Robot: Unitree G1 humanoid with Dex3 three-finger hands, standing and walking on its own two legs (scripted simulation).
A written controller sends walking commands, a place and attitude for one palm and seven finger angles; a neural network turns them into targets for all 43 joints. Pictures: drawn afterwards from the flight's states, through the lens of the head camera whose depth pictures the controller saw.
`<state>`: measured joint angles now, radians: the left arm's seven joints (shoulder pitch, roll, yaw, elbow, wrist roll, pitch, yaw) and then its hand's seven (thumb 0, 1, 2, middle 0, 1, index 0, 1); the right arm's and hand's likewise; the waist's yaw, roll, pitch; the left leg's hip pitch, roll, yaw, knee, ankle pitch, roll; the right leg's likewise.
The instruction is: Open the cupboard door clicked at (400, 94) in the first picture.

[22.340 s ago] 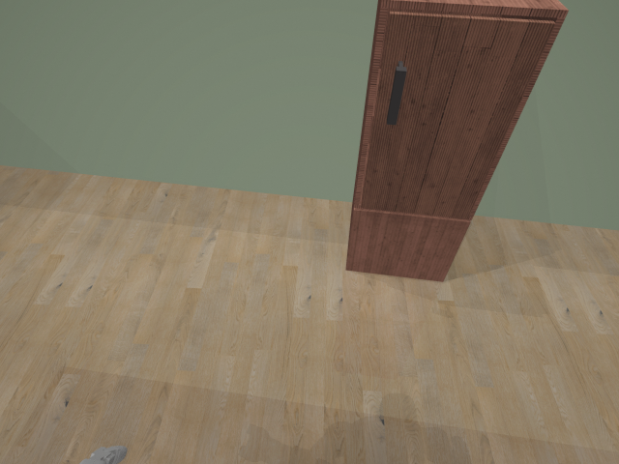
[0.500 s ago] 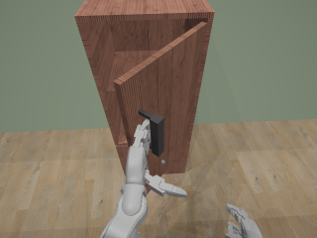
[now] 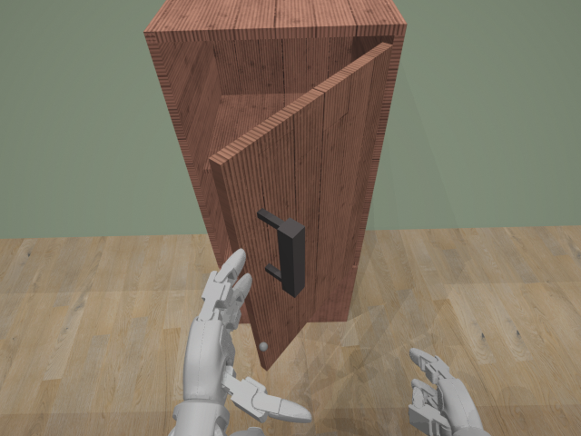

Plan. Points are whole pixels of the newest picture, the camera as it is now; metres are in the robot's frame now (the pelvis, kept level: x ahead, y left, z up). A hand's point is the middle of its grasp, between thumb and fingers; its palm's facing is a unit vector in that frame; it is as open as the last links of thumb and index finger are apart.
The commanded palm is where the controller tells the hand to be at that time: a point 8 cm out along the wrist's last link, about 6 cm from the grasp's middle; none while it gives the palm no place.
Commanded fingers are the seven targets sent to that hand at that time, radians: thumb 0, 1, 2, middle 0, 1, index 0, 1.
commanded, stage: slide the hand sideways off the handle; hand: left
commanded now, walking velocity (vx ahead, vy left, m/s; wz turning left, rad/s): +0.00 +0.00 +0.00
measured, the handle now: (280, 253) +0.34 +0.04 +0.09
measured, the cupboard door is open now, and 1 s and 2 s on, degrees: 50 50 50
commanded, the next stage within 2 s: draw the hand back to the body in 0.22 s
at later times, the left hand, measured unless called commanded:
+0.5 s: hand (229, 358) +0.19 +0.08 +0.10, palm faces +0.02 -1.00 -0.05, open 16.3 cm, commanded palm +0.16 +0.14 +0.11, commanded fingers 0.00 -0.50 0.30 -0.15 -0.30 -0.15 -0.30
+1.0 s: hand (115, 352) +0.18 +0.18 +0.14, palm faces +0.16 -0.95 -0.26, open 15.1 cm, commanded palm +0.15 +0.23 +0.17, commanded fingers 0.00 0.03 0.52 -0.17 -0.30 -0.17 -0.30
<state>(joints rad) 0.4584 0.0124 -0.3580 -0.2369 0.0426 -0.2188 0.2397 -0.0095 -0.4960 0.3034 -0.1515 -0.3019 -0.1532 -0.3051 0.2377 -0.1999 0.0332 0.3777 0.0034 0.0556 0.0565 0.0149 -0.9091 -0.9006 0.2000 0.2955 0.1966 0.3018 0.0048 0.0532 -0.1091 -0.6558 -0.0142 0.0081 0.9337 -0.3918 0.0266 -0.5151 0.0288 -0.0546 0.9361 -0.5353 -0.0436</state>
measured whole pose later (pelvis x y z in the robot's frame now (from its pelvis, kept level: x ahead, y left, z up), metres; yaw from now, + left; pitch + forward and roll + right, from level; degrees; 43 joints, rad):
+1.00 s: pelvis +0.01 +0.01 +0.02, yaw +0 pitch +3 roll -1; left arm 0.65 0.28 0.03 -0.52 -0.07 -0.07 0.07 -0.01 -0.28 0.40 -0.16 -0.30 -0.16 -0.30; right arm 0.26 -0.21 0.05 0.43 0.03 -0.04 -0.09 0.02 -0.91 -0.90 0.20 0.30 0.20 0.30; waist 0.04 0.06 -0.10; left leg -0.48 -0.02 0.00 0.77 -0.33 0.04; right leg -0.33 0.03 -0.05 0.73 -0.45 -0.02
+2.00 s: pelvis +0.02 +0.00 +0.06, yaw +0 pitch -3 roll +0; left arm 0.49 0.35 0.33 -0.40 -0.09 -0.07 0.12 0.02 0.89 0.90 -0.21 -0.30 -0.21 -0.30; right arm 0.19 -0.23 0.02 0.63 0.02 -0.08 -0.08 0.02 -0.91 -0.90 0.20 0.30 0.20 0.30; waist 0.06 0.06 0.01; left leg -0.17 -0.02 0.01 0.43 -0.20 0.03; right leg -0.02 0.03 -0.03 0.37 -0.29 -0.03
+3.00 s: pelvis -0.12 +0.06 +0.03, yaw +6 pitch -2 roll -3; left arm 0.53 0.40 0.41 -0.57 -0.03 -0.20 0.18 0.01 0.89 0.90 -0.21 -0.30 -0.21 -0.31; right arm 0.21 -0.22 -0.01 0.62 0.00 -0.03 -0.08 0.02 -0.91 -0.90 0.20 0.30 0.20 0.30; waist 0.02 0.00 0.01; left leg -0.43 -0.02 0.00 0.68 -0.25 0.03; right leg -0.38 0.02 0.00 0.62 -0.26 0.03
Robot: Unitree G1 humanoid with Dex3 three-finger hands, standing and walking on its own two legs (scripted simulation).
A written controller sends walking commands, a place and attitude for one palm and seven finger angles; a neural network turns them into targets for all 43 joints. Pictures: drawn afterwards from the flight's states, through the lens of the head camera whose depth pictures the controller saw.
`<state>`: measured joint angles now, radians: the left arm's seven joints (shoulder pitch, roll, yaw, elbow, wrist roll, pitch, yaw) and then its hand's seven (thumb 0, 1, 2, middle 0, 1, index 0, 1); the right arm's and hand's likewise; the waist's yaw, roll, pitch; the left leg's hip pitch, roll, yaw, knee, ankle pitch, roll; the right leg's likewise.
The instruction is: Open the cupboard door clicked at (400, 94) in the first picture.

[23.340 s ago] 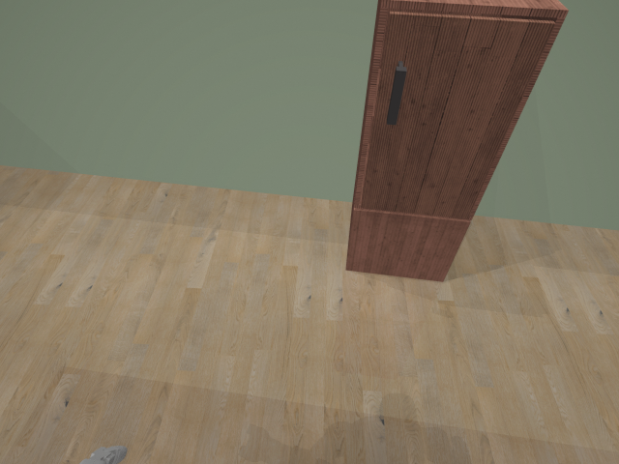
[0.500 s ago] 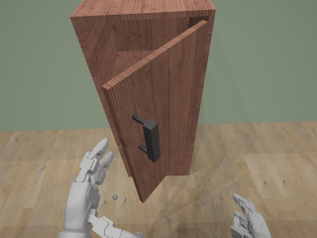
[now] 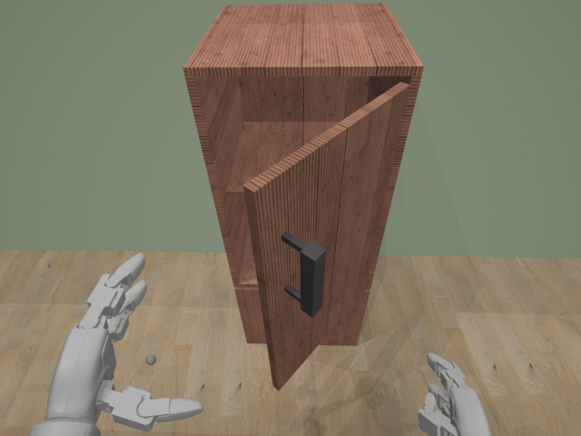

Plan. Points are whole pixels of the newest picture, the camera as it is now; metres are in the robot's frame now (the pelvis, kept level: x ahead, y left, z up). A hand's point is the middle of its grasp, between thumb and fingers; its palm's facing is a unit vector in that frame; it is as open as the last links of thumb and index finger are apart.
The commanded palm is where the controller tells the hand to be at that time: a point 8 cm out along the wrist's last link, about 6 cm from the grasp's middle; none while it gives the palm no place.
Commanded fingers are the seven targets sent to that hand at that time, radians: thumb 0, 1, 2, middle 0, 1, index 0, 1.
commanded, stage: draw the hand back to the body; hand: left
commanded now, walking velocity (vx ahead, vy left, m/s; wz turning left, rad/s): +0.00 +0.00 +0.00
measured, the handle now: (300, 274) +0.33 +0.02 +0.06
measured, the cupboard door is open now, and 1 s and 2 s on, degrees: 50 50 50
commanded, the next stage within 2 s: step back with the hand held close in 0.90 s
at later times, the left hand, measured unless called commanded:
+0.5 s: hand (41, 301) +0.20 +0.27 +0.18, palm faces +0.42 -0.82 -0.39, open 9.3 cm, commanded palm +0.15 +0.32 +0.20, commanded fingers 0.00 0.90 0.90 -0.20 -0.30 -0.20 -0.30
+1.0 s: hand (61, 294) +0.20 +0.25 +0.19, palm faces +0.44 -0.81 -0.39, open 7.4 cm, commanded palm +0.16 +0.29 +0.20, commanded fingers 0.00 0.90 0.90 -0.20 -0.30 -0.20 -0.30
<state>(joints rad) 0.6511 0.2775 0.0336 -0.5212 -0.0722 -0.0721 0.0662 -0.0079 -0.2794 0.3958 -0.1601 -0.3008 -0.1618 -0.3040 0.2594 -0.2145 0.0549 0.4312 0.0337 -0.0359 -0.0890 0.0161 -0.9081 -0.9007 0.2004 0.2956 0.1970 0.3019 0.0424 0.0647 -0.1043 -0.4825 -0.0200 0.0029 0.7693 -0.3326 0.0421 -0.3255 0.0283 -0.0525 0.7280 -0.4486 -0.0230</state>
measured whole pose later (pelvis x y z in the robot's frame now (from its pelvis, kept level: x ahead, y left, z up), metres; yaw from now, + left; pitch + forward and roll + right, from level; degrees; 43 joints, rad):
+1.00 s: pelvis +0.01 -0.01 +0.03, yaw -1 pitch -3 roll +0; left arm 0.49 0.35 0.33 -0.40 -0.09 -0.07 0.12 0.02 0.89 0.90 -0.21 -0.30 -0.21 -0.30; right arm 0.19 -0.23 0.02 0.63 0.02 -0.08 -0.08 0.02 -0.91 -0.90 0.20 0.30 0.20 0.30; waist 0.06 0.06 0.01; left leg -0.17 -0.02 0.01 0.43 -0.20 0.03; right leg -0.02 0.03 -0.03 0.37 -0.29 -0.03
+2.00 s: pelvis -0.13 +0.05 +0.01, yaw +6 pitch -2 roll -3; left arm 0.53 0.40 0.41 -0.57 -0.03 -0.20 0.18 0.01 0.89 0.90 -0.21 -0.30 -0.21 -0.31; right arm 0.21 -0.22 -0.01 0.62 0.00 -0.03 -0.08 0.02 -0.91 -0.90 0.20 0.30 0.20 0.30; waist 0.02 0.00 0.01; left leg -0.43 -0.02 0.00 0.68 -0.25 0.03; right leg -0.38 0.02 0.00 0.62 -0.26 0.03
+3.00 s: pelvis -0.31 +0.03 +0.03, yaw -3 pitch -1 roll +3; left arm 0.51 0.37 0.45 -0.29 -0.03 -0.22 0.15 0.01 0.89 0.90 -0.21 -0.30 -0.22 -0.31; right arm 0.27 -0.25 -0.03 0.71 0.00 -0.09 -0.07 0.02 -0.91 -0.90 0.20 0.30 0.20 0.30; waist 0.04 0.03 -0.06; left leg -0.60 0.02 0.00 1.15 -0.20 -0.01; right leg -0.22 0.00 -0.09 0.47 -0.24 -0.07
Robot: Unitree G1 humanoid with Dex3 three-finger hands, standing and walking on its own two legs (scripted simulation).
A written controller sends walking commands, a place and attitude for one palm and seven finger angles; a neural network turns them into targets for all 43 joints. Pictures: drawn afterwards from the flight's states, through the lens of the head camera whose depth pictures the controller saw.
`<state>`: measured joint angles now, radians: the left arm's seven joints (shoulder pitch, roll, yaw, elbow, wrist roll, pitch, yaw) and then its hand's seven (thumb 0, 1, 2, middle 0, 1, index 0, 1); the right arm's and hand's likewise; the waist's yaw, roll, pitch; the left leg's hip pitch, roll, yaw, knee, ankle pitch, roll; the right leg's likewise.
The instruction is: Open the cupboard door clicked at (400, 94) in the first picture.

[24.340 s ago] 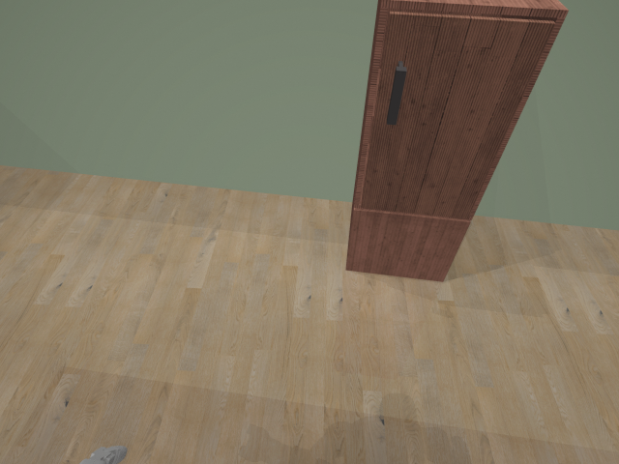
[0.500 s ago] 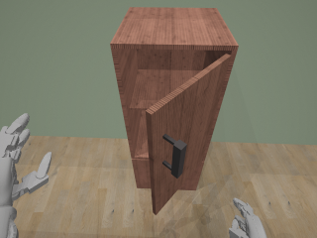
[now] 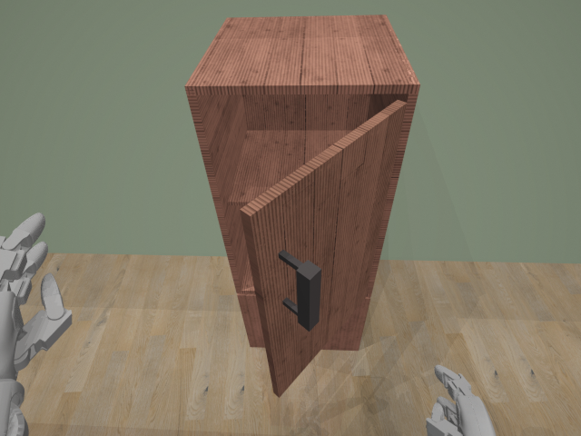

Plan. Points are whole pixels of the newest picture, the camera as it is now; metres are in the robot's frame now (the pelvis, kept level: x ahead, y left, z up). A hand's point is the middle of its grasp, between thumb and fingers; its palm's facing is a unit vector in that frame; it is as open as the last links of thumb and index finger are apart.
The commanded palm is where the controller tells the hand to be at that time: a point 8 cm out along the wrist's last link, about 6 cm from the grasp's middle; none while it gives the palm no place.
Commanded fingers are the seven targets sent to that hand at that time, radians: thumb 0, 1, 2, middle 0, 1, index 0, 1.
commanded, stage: step back with the hand held close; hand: left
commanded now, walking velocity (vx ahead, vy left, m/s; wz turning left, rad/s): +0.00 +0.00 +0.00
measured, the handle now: (297, 290) +0.32 +0.03 +0.03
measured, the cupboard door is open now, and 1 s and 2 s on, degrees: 50 50 50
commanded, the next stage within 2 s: stop stepping back and stand still in 1.04 s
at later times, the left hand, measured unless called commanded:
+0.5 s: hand (38, 342) +0.16 +0.28 +0.15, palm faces +0.36 -0.79 -0.50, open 7.4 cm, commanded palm +0.10 +0.31 +0.17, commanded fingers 0.00 0.90 0.90 -0.20 -0.30 -0.20 -0.30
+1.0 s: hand out of the picture +0.02 +0.33 +0.16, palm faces +0.56 -0.73 -0.39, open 7.4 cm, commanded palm -0.04 +0.37 +0.17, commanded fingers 0.00 0.90 0.90 -0.20 -0.30 -0.20 -0.30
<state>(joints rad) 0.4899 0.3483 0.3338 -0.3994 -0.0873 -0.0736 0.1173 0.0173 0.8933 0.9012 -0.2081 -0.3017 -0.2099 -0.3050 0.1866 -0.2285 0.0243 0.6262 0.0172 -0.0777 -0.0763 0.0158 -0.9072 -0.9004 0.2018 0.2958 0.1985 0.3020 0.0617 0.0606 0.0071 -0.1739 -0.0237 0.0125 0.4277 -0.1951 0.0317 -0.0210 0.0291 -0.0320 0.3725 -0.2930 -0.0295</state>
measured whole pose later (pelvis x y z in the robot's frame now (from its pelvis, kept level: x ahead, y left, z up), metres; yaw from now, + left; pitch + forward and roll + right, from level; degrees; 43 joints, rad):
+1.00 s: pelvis -0.15 +0.05 -0.02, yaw +6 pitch -2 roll -3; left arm 0.53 0.40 0.41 -0.57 -0.03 -0.20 0.18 0.01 0.89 0.90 -0.21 -0.30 -0.21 -0.31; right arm 0.21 -0.22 -0.01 0.62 0.00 -0.03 -0.08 0.02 -0.91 -0.90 0.20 0.30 0.20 0.30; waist 0.02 0.00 0.01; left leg -0.43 -0.02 0.00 0.68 -0.25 0.03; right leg -0.38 0.02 0.00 0.62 -0.26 0.03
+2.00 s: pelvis -0.32 +0.04 +0.00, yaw -3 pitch -1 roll +3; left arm 0.51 0.37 0.45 -0.29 -0.03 -0.22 0.15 0.01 0.89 0.90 -0.21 -0.30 -0.22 -0.31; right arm 0.27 -0.25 -0.03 0.71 0.00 -0.09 -0.07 0.02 -0.91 -0.90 0.20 0.30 0.20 0.30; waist 0.04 0.03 -0.06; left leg -0.60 0.02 0.00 1.15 -0.20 -0.01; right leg -0.22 0.00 -0.09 0.47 -0.24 -0.07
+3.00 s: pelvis -0.34 +0.11 +0.00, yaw -1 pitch -1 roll -1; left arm 0.54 0.36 0.37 -0.45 -0.03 -0.17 0.16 0.02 0.89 0.90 -0.21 -0.30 -0.21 -0.31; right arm 0.22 -0.21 0.01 0.62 0.01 -0.10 -0.07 0.02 -0.91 -0.90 0.20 0.30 0.20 0.30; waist 0.02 0.00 0.05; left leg -0.21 -0.01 0.05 0.45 -0.22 0.04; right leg -0.21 -0.04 -0.08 0.41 -0.17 0.02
